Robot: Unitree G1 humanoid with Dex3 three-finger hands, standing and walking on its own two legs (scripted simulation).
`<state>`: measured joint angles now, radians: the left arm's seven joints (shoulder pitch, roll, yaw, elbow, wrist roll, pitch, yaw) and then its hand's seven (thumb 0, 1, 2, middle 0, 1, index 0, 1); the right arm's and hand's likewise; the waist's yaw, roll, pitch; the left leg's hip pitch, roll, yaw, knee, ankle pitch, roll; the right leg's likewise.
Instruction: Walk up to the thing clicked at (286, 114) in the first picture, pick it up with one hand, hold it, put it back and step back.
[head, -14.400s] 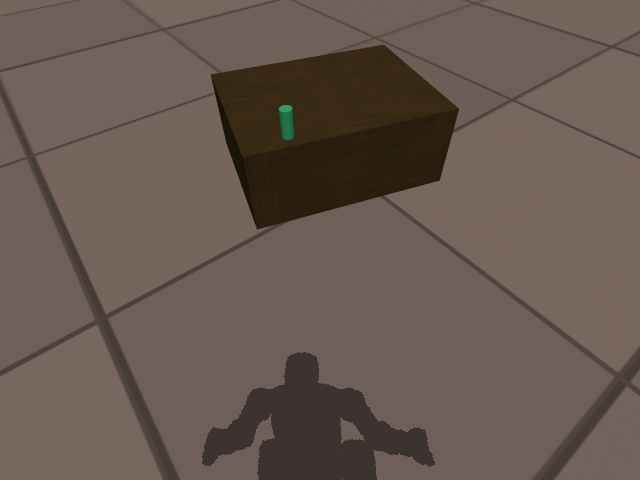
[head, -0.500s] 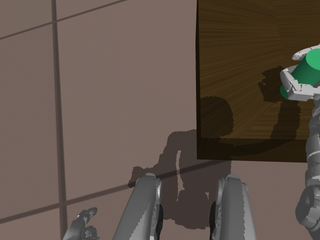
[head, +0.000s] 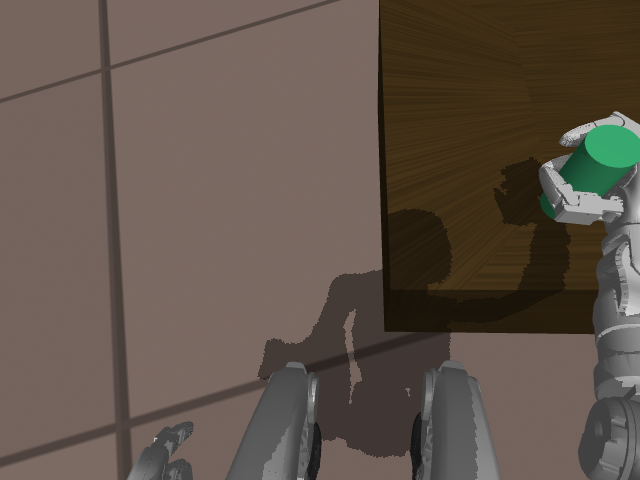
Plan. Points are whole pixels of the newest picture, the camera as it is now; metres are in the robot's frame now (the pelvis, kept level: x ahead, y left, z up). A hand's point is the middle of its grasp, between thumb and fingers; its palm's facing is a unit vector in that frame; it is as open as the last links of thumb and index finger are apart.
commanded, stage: lift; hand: right
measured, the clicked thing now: (584, 178) +0.46 -0.25 +0.02
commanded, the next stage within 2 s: hold in 1.30 s
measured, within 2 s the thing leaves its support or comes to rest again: neither
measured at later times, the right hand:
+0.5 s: hand (635, 166) +0.41 -0.22 +0.13, palm faces +0.17 +0.99 +0.00, open 6.9 cm
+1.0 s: hand out of the picture +0.39 -0.20 +0.19, palm faces +0.15 +0.99 +0.00, open 6.9 cm
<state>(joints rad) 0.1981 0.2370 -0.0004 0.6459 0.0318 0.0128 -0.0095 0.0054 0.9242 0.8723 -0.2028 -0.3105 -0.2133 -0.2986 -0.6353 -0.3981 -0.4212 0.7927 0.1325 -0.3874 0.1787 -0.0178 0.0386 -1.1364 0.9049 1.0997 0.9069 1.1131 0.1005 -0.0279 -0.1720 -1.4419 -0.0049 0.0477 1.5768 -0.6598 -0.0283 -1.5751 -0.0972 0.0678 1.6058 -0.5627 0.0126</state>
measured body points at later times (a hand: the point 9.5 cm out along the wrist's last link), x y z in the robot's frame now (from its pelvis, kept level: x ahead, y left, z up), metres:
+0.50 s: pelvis +0.02 +0.00 +0.09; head +0.12 -0.03 +0.53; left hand +0.16 +0.25 -0.02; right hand +0.39 -0.28 +0.13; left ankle +0.04 +0.14 -0.54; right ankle +0.07 -0.13 -0.54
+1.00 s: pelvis +0.04 +0.00 +0.14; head +0.11 -0.01 +0.58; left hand +0.17 +0.24 +0.03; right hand +0.37 -0.25 +0.19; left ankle +0.04 +0.14 -0.54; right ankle +0.07 -0.13 -0.54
